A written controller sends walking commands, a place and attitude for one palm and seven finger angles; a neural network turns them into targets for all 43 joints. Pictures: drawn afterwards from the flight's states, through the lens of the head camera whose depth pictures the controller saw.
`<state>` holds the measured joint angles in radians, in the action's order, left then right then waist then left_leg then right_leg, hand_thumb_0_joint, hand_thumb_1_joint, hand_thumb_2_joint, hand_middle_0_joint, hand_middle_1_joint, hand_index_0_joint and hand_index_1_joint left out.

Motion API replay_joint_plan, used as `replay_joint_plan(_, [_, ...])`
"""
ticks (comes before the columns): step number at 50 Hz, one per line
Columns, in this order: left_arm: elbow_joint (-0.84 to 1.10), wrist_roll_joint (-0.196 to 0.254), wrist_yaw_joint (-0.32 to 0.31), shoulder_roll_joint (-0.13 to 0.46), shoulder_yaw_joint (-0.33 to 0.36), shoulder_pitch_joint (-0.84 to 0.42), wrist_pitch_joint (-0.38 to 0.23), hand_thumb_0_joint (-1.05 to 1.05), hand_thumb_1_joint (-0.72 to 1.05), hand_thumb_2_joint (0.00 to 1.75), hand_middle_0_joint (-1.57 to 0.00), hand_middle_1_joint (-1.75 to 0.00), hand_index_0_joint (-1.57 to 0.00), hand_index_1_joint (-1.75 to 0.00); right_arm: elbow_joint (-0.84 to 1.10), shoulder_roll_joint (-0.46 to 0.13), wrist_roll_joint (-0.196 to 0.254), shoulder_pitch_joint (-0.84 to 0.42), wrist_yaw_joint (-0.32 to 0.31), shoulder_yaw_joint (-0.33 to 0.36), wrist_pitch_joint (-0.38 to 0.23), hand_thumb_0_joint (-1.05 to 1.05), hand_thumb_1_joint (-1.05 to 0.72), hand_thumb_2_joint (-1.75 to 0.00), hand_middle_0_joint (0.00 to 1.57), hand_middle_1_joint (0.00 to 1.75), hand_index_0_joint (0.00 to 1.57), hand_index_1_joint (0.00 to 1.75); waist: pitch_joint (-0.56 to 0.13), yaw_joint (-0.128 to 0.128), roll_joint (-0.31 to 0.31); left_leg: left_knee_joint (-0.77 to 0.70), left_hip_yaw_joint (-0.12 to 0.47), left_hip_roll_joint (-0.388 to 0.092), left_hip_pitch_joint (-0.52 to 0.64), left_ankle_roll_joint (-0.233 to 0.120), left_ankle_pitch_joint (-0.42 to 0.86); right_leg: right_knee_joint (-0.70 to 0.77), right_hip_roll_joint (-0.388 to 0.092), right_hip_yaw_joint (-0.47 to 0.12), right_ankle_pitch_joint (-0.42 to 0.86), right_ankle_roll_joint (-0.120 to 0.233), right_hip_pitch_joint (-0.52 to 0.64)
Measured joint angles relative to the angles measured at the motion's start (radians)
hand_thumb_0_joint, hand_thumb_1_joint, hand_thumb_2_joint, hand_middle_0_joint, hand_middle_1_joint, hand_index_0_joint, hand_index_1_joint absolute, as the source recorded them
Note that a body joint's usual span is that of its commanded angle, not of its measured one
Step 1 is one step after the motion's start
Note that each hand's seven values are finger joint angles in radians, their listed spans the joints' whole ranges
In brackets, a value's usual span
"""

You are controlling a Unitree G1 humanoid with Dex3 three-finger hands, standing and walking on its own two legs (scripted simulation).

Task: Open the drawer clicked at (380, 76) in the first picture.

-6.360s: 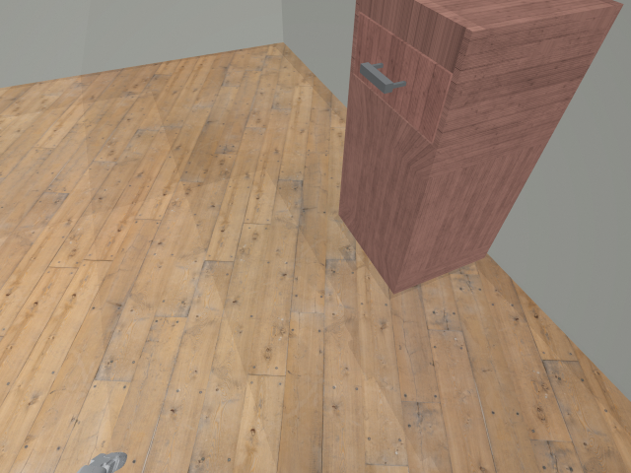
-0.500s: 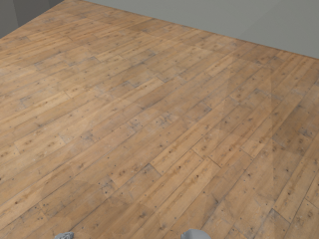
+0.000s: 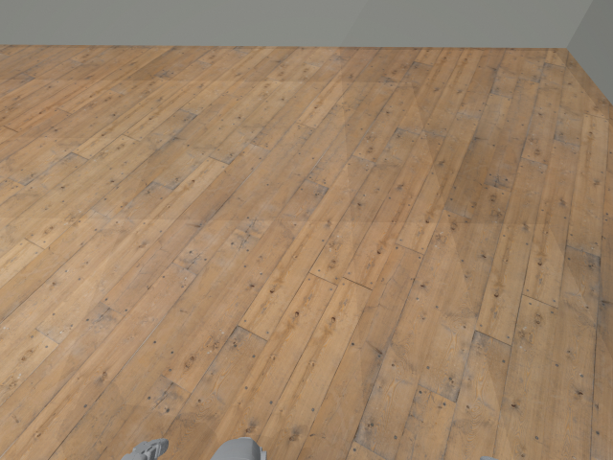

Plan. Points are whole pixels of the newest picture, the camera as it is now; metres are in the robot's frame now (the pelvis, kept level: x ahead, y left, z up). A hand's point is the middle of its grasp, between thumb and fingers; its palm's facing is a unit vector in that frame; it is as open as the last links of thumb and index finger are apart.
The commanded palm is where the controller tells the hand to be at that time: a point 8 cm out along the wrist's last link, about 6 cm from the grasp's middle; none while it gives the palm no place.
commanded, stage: walk to a spot facing it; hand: left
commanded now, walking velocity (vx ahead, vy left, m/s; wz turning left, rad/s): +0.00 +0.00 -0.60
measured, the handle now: out of the picture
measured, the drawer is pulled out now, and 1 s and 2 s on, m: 0.00 0.00 0.00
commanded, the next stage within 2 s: turn to face it in 1.62 s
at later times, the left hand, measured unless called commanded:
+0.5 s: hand (186, 457) +0.14 +0.19 -0.16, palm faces -0.30 -0.93 -0.22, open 7.4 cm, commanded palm none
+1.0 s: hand (231, 450) +0.15 +0.13 -0.16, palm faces -0.48 -0.85 -0.22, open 7.4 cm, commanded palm none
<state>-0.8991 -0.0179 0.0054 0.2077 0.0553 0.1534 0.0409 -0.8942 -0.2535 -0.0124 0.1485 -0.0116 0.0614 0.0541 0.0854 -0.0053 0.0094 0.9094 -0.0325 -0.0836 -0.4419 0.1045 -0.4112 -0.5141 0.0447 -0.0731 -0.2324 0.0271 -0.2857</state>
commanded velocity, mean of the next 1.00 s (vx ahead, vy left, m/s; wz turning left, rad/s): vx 0.14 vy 0.00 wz -0.59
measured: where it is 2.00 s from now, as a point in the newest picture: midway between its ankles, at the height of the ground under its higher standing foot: (411, 433)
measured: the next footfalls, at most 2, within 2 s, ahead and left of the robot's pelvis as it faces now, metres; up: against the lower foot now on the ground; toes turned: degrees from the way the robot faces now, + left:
left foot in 0.12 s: +0.05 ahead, +0.13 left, +0.00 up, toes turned -1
right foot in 0.58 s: -0.03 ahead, -0.12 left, +0.00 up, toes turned -29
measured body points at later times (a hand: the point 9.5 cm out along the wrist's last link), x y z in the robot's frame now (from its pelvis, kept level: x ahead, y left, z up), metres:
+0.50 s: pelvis -0.01 +0.02 +0.00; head +0.03 +0.02 +0.45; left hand +0.16 +0.24 -0.15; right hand -0.05 -0.23 -0.14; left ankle +0.01 +0.13 -0.74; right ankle -0.07 -0.11 -0.69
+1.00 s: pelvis +0.03 -0.03 +0.01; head +0.05 -0.04 +0.45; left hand +0.18 +0.17 -0.14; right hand -0.02 -0.31 -0.12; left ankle +0.16 +0.06 -0.70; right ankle -0.07 -0.10 -0.74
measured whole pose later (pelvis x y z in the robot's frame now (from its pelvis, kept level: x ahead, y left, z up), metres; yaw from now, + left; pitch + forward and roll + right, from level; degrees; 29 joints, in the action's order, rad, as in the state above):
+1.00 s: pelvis +0.03 -0.03 +0.01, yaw -34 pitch +0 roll +0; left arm -0.99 -0.02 0.02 0.20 0.05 0.32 -0.02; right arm -0.90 -0.25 -0.02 0.16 0.03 0.06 0.02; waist 0.03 0.04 0.01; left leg 0.78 -0.04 -0.10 -0.46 0.10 -0.31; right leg -0.40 0.05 -0.09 -0.29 0.03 -0.12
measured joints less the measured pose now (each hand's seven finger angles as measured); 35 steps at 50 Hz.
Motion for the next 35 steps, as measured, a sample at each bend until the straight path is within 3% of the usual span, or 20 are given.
replay_joint_plan(5, [-0.005,0.002,-0.002,0.025,0.014,0.018,0.016,0.00,0.90,0.90,-0.21,-0.30,-0.20,-0.30,0.027,0.019,0.010,-0.023,-0.005,-0.014,-0.022,0.01,-0.90,-0.90,0.20,0.30,0.20,0.29,-0.011,0.019,-0.027,-0.271,-0.010,0.044,0.122,-0.023,0.056,-0.041,0.025,-0.053,-0.006,-0.029,-0.039])
replay_joint_plan(7, [-0.008,0.009,-0.002,0.046,0.025,0.020,0.028,0.00,0.90,0.90,-0.21,-0.29,-0.20,-0.30,0.035,0.037,0.006,-0.020,-0.008,-0.023,-0.036,0.00,-0.90,-0.90,0.20,0.30,0.20,0.29,-0.012,0.022,-0.060,-0.326,-0.036,0.055,0.145,-0.086,0.105,-0.129,0.025,-0.072,-0.089,-0.042,-0.081])
replay_joint_plan(9, [-0.014,0.003,0.002,0.055,0.034,0.022,0.037,0.01,0.91,0.90,-0.20,-0.29,-0.20,-0.30,0.041,0.046,-0.001,-0.012,-0.005,-0.035,-0.038,0.00,-0.90,-0.90,0.20,0.30,0.20,0.29,-0.008,0.026,-0.061,-0.323,-0.060,0.036,0.154,-0.120,0.109,-0.326,0.028,-0.034,-0.212,-0.061,-0.146])
replay_joint_plan(11, [-0.017,-0.002,0.012,0.064,0.043,0.027,0.039,0.01,0.91,0.90,-0.20,-0.29,-0.20,-0.30,0.041,0.057,-0.006,0.000,-0.006,-0.041,-0.038,0.00,-0.90,-0.90,0.21,0.30,0.20,0.29,-0.003,0.027,-0.060,-0.355,-0.082,0.019,0.181,-0.128,0.119,-0.507,0.011,0.007,-0.216,-0.077,-0.196])
replay_joint_plan(15, [-0.019,-0.002,0.024,0.071,0.052,0.038,0.041,0.01,0.91,0.90,-0.20,-0.29,-0.20,-0.30,0.031,0.070,-0.006,0.026,-0.006,-0.041,-0.041,0.00,-0.90,-0.90,0.21,0.30,0.20,0.29,0.002,0.028,-0.052,-0.413,-0.131,-0.009,0.226,-0.126,0.143,-0.643,-0.043,0.055,-0.176,-0.103,-0.222])
replay_joint_plan(20, [-0.025,0.000,0.026,0.060,0.049,0.029,0.052,0.01,0.91,0.90,-0.20,-0.29,-0.20,-0.30,0.009,0.074,-0.006,0.060,-0.001,-0.030,-0.044,0.00,-0.90,-0.90,0.21,0.30,0.21,0.30,0.006,0.015,-0.036,-0.422,-0.189,-0.043,0.244,-0.116,0.141,-0.556,-0.092,0.088,-0.191,-0.115,-0.175])
replay_joint_plan(24, [-0.022,0.000,0.026,0.043,0.040,0.003,0.051,0.01,0.91,0.90,-0.20,-0.29,-0.19,-0.30,-0.017,0.062,-0.010,0.079,0.005,-0.016,-0.039,0.00,-0.90,-0.90,0.21,0.30,0.21,0.30,0.013,-0.003,-0.017,-0.392,-0.240,-0.078,0.239,-0.097,0.124,-0.400,-0.105,0.125,-0.214,-0.106,-0.115])
replay_joint_plan(26, [-0.016,0.000,0.026,0.034,0.034,-0.014,0.043,0.01,0.91,0.90,-0.20,-0.29,-0.19,-0.30,-0.028,0.050,-0.012,0.088,0.009,-0.007,-0.036,0.00,-0.90,-0.90,0.21,0.30,0.21,0.30,0.017,-0.015,-0.004,-0.361,-0.264,-0.099,0.231,-0.082,0.108,-0.304,-0.099,0.142,-0.214,-0.093,-0.076])
replay_joint_plan(28, [-0.006,0.001,0.026,0.027,0.026,-0.026,0.028,0.01,0.91,0.90,-0.20,-0.29,-0.19,-0.30,-0.035,0.034,-0.010,0.102,0.012,0.002,-0.033,0.00,-0.90,-0.90,0.21,0.30,0.21,0.30,0.016,-0.023,0.011,-0.307,-0.284,-0.125,0.214,-0.062,0.082,-0.160,-0.086,0.162,-0.138,-0.073,-0.016])
replay_joint_plan(29, [0.002,0.000,0.025,0.029,0.021,-0.029,0.015,0.01,0.91,0.90,-0.20,-0.29,-0.20,-0.30,-0.035,0.026,-0.007,0.116,0.015,0.006,-0.030,0.00,-0.90,-0.90,0.21,0.30,0.21,0.30,0.010,-0.026,0.012,-0.254,-0.285,-0.136,0.190,-0.052,0.062,-0.085,-0.084,0.165,-0.084,-0.041,0.015])
replay_joint_plan(30, [0.002,0.000,0.018,0.021,0.017,-0.039,0.000,0.01,0.91,0.90,-0.20,-0.29,-0.20,-0.30,-0.040,0.011,-0.006,0.117,0.015,0.010,-0.021,0.00,-0.90,-0.90,0.21,0.30,0.20,0.29,0.014,-0.029,0.032,-0.164,-0.243,-0.144,0.151,-0.039,-0.006,-0.098,-0.070,0.167,-0.089,-0.012,0.005])
replay_joint_plan(32, [0.007,0.006,0.009,0.004,0.008,-0.043,-0.015,0.00,0.91,0.90,-0.20,-0.29,-0.20,-0.30,-0.053,-0.010,-0.005,0.112,0.006,0.013,0.007,0.01,-0.90,-0.90,0.21,0.30,0.20,0.29,0.018,-0.036,0.054,0.032,-0.127,-0.112,0.067,-0.027,-0.103,-0.122,-0.054,0.162,-0.108,0.009,-0.002])
replay_joint_plan(35, [0.007,0.010,0.000,-0.010,0.003,-0.022,-0.020,0.00,0.91,0.90,-0.20,-0.29,-0.20,-0.30,-0.065,-0.021,-0.012,0.106,0.010,0.014,0.020,0.01,-0.90,-0.90,0.20,0.30,0.20,0.29,0.002,-0.030,0.051,0.185,-0.055,-0.075,-0.013,-0.015,-0.038,-0.056,-0.040,0.133,-0.080,0.011,0.034])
